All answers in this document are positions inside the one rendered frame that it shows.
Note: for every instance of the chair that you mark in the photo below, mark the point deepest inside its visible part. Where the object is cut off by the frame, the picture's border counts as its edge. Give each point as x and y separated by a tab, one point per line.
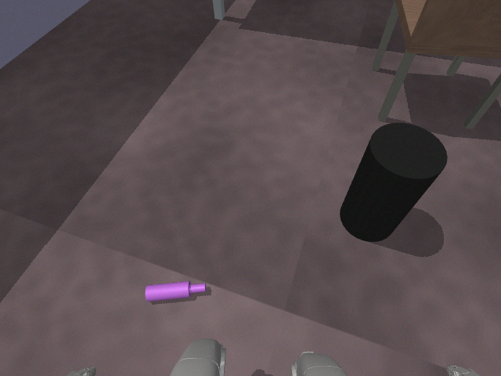
457	28

